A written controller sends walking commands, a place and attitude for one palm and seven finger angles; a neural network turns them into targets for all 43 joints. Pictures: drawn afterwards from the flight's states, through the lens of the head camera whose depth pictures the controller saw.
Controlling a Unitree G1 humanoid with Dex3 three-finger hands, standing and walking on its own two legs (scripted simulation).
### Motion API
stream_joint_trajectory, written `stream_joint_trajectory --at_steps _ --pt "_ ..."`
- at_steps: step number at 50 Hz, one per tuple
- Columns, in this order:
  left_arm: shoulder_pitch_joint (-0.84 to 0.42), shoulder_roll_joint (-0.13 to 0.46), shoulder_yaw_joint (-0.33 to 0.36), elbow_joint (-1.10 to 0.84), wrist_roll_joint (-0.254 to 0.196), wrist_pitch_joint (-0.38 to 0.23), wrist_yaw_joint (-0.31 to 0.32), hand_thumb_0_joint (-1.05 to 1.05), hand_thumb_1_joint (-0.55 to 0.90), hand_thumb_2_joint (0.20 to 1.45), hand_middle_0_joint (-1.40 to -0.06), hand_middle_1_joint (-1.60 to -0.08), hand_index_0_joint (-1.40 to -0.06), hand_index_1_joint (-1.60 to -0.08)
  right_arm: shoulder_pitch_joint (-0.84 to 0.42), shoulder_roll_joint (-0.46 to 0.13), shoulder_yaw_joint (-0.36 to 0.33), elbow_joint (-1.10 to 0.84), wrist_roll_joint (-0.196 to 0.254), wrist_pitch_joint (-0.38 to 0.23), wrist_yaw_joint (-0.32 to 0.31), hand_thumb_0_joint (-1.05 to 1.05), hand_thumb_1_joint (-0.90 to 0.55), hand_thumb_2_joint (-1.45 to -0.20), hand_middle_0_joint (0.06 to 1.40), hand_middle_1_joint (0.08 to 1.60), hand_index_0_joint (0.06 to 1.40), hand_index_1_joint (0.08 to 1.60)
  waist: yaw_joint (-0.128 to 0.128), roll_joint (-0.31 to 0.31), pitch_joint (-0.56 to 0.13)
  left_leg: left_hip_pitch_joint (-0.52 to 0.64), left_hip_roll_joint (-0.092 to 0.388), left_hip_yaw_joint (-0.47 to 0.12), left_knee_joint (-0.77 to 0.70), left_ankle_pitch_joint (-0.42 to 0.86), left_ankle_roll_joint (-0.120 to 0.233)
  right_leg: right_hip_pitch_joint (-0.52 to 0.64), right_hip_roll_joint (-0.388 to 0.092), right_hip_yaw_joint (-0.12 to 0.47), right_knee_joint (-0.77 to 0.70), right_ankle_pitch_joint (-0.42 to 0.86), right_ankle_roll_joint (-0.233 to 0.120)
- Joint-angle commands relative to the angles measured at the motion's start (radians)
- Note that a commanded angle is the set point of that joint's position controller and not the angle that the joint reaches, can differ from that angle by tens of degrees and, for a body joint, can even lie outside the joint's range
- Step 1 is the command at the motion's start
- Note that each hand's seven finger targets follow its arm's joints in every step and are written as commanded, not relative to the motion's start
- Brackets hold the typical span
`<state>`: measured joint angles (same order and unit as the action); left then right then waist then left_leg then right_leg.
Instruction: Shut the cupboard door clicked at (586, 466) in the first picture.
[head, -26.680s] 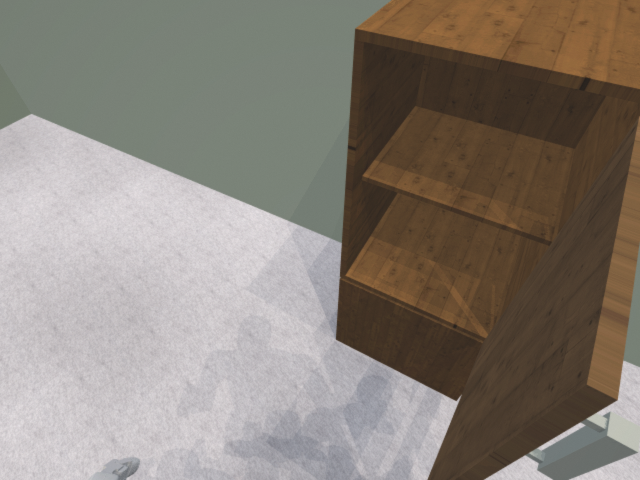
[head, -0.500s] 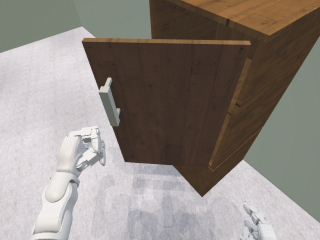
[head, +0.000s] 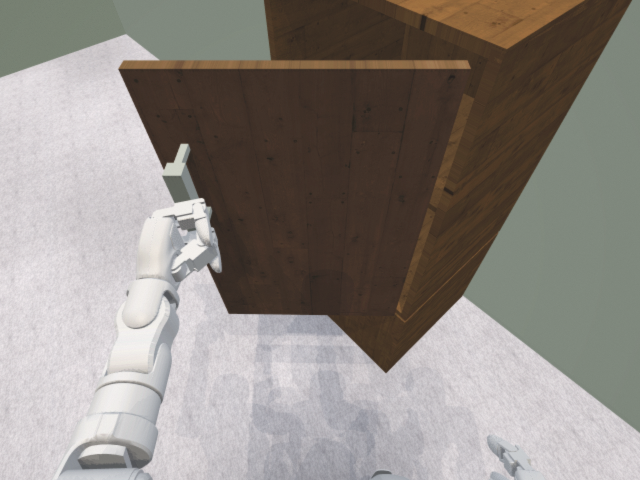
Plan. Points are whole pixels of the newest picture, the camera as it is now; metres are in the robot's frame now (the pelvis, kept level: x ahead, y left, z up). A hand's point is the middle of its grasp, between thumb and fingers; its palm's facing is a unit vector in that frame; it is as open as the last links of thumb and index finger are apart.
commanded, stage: bring the fist close to the handle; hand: left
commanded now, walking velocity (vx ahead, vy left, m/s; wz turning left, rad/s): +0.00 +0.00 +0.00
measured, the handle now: (193, 195) +0.47 +0.18 +0.08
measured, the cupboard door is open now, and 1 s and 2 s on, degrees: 47 37 22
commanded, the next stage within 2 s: push the door shut along its arc in 0.28 s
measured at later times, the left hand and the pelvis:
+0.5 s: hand (203, 248) +0.38 +0.15 +0.08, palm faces -0.02 -1.00 -0.04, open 3.1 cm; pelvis +0.00 +0.00 +0.00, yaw +1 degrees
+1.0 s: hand (214, 205) +0.45 +0.15 +0.09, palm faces -0.15 -0.99 -0.02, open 3.1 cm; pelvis -0.01 +0.02 -0.01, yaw +0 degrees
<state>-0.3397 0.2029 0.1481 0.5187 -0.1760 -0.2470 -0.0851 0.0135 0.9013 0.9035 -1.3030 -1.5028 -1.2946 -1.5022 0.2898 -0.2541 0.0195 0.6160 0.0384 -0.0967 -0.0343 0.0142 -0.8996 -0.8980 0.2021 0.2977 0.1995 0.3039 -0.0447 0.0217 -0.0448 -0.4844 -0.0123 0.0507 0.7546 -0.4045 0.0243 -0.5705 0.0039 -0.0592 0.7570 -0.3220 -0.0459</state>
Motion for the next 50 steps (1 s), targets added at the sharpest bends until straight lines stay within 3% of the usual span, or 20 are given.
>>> stream_joint_trajectory --at_steps 1,6,9,12,14,15,16,19,23,28,31,33,35,36,37,39,42,47,48,50 --pt "-0.310 0.221 0.102 -0.200 -0.002 -0.138 0.010 0.000 0.900 0.900 -1.300 -1.500 -1.300 -1.500 -0.006 -0.121 -0.048 -0.115 -0.002 -0.037 0.002 0.000 -0.900 -0.900 0.200 0.300 0.200 0.300 0.025 -0.035 -0.369 0.023 0.003 -0.036 -0.090 0.295 -0.006 0.316 -0.019 0.064 -0.069 0.316 0.025" --pt "-0.273 0.174 0.057 -0.069 -0.015 -0.079 -0.041 0.000 0.900 0.900 -1.300 -1.500 -1.300 -1.500 -0.002 -0.138 -0.055 -0.122 0.013 -0.013 0.003 0.000 -0.900 -0.900 0.200 0.300 0.200 0.300 0.005 -0.063 -0.238 -0.030 -0.005 -0.022 -0.110 0.192 -0.002 0.262 -0.024 0.077 -0.130 0.213 0.032" --pt "-0.328 0.187 0.066 -0.139 -0.040 -0.084 -0.063 0.000 0.900 0.900 -1.300 -1.500 -1.300 -1.500 -0.006 -0.140 -0.058 -0.134 0.014 -0.013 -0.003 0.000 -0.900 -0.900 0.200 0.300 0.200 0.300 0.004 -0.083 -0.295 -0.005 -0.006 -0.021 -0.112 0.207 0.002 0.300 -0.027 0.086 -0.137 0.228 0.033" --pt "-0.362 0.199 0.076 -0.253 -0.048 -0.133 -0.057 0.000 0.900 0.900 -1.300 -1.500 -1.300 -1.500 -0.011 -0.128 -0.058 -0.137 0.010 -0.021 -0.008 0.000 -0.900 -0.900 0.200 0.300 0.200 0.300 0.014 -0.018 -0.385 0.056 -0.003 -0.027 -0.108 0.280 0.002 0.341 -0.021 0.080 -0.106 0.318 0.026" --pt "-0.355 0.196 0.077 -0.267 -0.045 -0.158 -0.047 0.000 0.900 0.900 -1.300 -1.500 -1.300 -1.500 -0.009 -0.124 -0.058 -0.128 0.008 -0.028 -0.008 0.000 -0.900 -0.900 0.200 0.300 0.200 0.300 0.010 -0.022 -0.392 0.068 0.001 -0.031 -0.104 0.289 0.000 0.325 -0.017 0.071 -0.097 0.322 0.027" --pt "-0.356 0.183 0.065 -0.254 -0.040 -0.165 -0.043 0.000 0.900 0.900 -1.300 -1.500 -1.300 -1.500 -0.012 -0.121 -0.055 -0.121 0.007 -0.030 -0.006 0.000 -0.900 -0.900 0.200 0.300 0.200 0.300 0.007 -0.009 -0.364 0.060 0.000 -0.030 -0.105 0.278 -0.001 0.311 -0.017 0.072 -0.099 0.313 0.027" --pt "-0.327 0.206 0.085 -0.215 -0.035 -0.162 -0.035 0.000 0.900 0.900 -1.300 -1.500 -1.300 -1.500 -0.004 -0.128 -0.057 -0.116 0.006 -0.027 -0.007 0.000 -0.900 -0.900 0.200 0.300 0.200 0.300 0.005 -0.052 -0.333 0.045 0.004 -0.033 -0.105 0.266 0.002 0.300 -0.016 0.067 -0.103 0.296 0.030" --pt "-0.318 0.145 0.028 -0.121 -0.020 -0.131 -0.038 0.000 0.900 0.900 -1.300 -1.500 -1.300 -1.500 -0.014 -0.129 -0.052 -0.112 0.012 -0.021 0.000 0.000 -0.900 -0.900 0.200 0.300 0.200 0.300 -0.011 -0.041 -0.237 0.013 0.000 -0.032 -0.118 0.181 -0.001 0.221 -0.018 0.062 -0.123 0.198 0.032" --pt "-0.479 0.205 0.031 -0.040 -0.007 -0.094 -0.066 0.000 0.900 0.900 -1.300 -1.500 -1.300 -1.500 -0.016 -0.144 -0.046 -0.112 0.019 -0.003 -0.010 0.000 -0.900 -0.900 0.200 0.300 0.200 0.300 -0.039 -0.068 -0.204 -0.016 -0.004 -0.041 -0.120 0.100 0.003 0.192 -0.023 0.076 -0.144 0.095 0.033" --pt "-0.686 0.268 0.083 -0.054 -0.029 -0.146 -0.089 0.000 0.900 0.900 -1.300 -1.500 -1.300 -1.500 -0.009 -0.138 -0.041 -0.104 0.012 -0.007 -0.024 0.000 -0.900 -0.900 0.200 0.300 0.200 0.300 -0.036 -0.009 -0.371 0.041 -0.005 -0.055 -0.098 0.178 0.002 0.246 -0.017 0.076 -0.095 0.188 0.022" --pt "-0.683 0.230 0.055 -0.013 -0.031 -0.169 -0.110 0.000 0.900 0.900 -1.300 -1.500 -1.300 -1.500 0.024 -0.137 -0.044 -0.088 0.007 -0.014 -0.020 0.000 -0.900 -0.900 0.200 0.300 0.200 0.300 -0.037 0.027 -0.439 0.095 0.002 -0.065 -0.078 0.300 -0.007 0.235 -0.011 0.058 -0.054 0.297 0.016" --pt "-0.658 0.235 0.067 0.053 -0.032 -0.165 -0.120 0.000 0.900 0.900 -1.300 -1.500 -1.300 -1.500 0.037 -0.142 -0.046 -0.078 0.005 -0.010 -0.015 0.000 -0.900 -0.900 0.200 0.300 0.200 0.300 -0.038 0.007 -0.418 0.079 0.004 -0.066 -0.073 0.314 -0.009 0.223 -0.009 0.056 -0.053 0.315 0.018" --pt "-0.686 0.225 0.050 0.154 -0.021 -0.148 -0.134 0.000 0.900 0.900 -1.300 -1.500 -1.300 -1.500 0.053 -0.149 -0.047 -0.064 0.008 -0.001 -0.011 0.000 -0.900 -0.900 0.200 0.300 0.200 0.300 -0.060 -0.038 -0.341 0.023 0.003 -0.063 -0.077 0.260 -0.007 0.186 -0.008 0.051 -0.062 0.276 0.022" --pt "-0.666 0.255 0.077 0.200 -0.015 -0.141 -0.138 0.000 0.900 0.900 -1.300 -1.500 -1.300 -1.500 0.070 -0.157 -0.049 -0.062 0.006 0.006 -0.011 0.000 -0.900 -0.900 0.200 0.300 0.200 0.300 -0.052 -0.060 -0.329 0.001 0.003 -0.066 -0.079 0.256 -0.005 0.190 -0.008 0.047 -0.060 0.269 0.020" --pt "-0.687 0.235 0.054 0.202 -0.010 -0.138 -0.147 0.000 0.900 0.900 -1.300 -1.500 -1.300 -1.500 0.068 -0.156 -0.048 -0.069 0.008 0.009 -0.007 0.000 -0.900 -0.900 0.200 0.300 0.200 0.300 -0.057 -0.037 -0.316 -0.003 0.001 -0.061 -0.082 0.258 -0.005 0.183 -0.009 0.050 -0.062 0.275 0.019" --pt "-0.693 0.243 0.066 0.214 -0.013 -0.137 -0.160 0.000 0.900 0.900 -1.300 -1.500 -1.300 -1.500 0.075 -0.160 -0.051 -0.076 0.007 0.014 -0.005 0.000 -0.900 -0.900 0.200 0.300 0.200 0.300 -0.048 -0.019 -0.346 0.013 0.000 -0.063 -0.080 0.271 -0.007 0.180 -0.008 0.049 -0.057 0.276 0.014" --pt "-0.756 0.272 0.085 0.269 -0.018 -0.144 -0.182 0.000 0.900 0.900 -1.300 -1.500 -1.300 -1.500 0.104 -0.167 -0.052 -0.067 0.004 0.024 -0.007 0.000 -0.900 -0.900 0.200 0.300 0.200 0.300 -0.065 -0.072 -0.346 -0.014 0.001 -0.064 -0.071 0.264 -0.001 0.182 -0.004 0.052 -0.056 0.279 0.018" --pt "-0.874 0.295 0.081 0.292 -0.006 -0.179 -0.209 0.000 0.900 0.900 -1.300 -1.500 -1.300 -1.500 0.127 -0.172 -0.055 -0.056 0.001 0.029 -0.009 0.000 -0.900 -0.900 0.200 0.300 0.200 0.300 -0.084 0.022 -0.385 0.021 0.003 -0.074 -0.057 0.251 -0.004 0.116 -0.001 0.053 -0.042 0.234 0.013" --pt "-0.899 0.288 0.072 0.311 -0.006 -0.179 -0.214 0.000 0.900 0.900 -1.300 -1.500 -1.300 -1.500 0.137 -0.173 -0.055 -0.049 -0.002 0.029 -0.007 0.000 -0.900 -0.900 0.200 0.300 0.200 0.300 -0.097 -0.002 -0.388 0.016 0.004 -0.078 -0.053 0.240 -0.003 0.103 0.000 0.051 -0.043 0.222 0.015" --pt "-0.932 0.315 0.087 0.323 -0.002 -0.186 -0.219 0.000 0.900 0.900 -1.300 -1.500 -1.300 -1.500 0.150 -0.178 -0.056 -0.041 -0.004 0.030 -0.007 0.000 -0.900 -0.900 0.200 0.300 0.200 0.300 -0.098 0.026 -0.402 0.021 0.007 -0.084 -0.050 0.249 -0.006 0.090 0.002 0.050 -0.036 0.217 0.013"
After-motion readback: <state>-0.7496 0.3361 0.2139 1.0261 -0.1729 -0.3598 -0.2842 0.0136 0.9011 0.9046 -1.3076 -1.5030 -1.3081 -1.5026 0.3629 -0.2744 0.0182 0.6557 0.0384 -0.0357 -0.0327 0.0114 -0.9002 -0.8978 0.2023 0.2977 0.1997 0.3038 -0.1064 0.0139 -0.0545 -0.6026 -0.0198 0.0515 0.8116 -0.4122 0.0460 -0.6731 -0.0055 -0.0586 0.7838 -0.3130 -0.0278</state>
